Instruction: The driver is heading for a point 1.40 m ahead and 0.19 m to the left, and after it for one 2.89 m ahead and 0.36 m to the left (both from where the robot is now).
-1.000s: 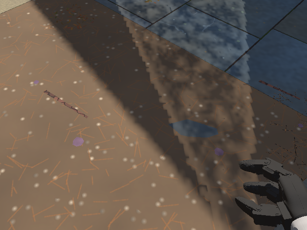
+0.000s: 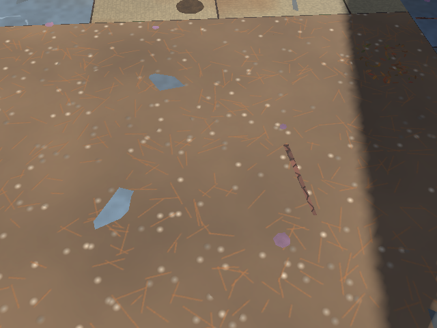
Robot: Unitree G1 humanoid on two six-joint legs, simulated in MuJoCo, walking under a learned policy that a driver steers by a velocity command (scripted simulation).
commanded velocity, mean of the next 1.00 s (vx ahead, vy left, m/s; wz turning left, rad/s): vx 0.00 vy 0.00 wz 0.56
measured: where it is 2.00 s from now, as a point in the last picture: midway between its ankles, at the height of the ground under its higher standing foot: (188, 285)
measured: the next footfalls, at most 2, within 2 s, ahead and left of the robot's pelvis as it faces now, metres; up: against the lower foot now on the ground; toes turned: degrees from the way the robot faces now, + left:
left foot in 0.02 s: +0.03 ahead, +0.10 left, +0.00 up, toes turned +4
right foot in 0.52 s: +0.11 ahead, -0.05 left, +0.00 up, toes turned +32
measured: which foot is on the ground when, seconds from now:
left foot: up 0.00-0.00, down 0.02-0.52, up 0.54-0.86, down 0.88-1.00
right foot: down 0.00-0.02, up 0.04-0.50, down 0.52-1.00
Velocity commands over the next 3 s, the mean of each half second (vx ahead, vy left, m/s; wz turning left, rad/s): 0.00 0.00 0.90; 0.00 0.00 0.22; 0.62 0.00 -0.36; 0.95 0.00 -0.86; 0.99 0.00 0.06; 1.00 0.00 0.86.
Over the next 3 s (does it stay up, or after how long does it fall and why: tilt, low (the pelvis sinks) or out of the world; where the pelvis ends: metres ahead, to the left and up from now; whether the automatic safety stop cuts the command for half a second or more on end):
stays up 1.53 -0.04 0.00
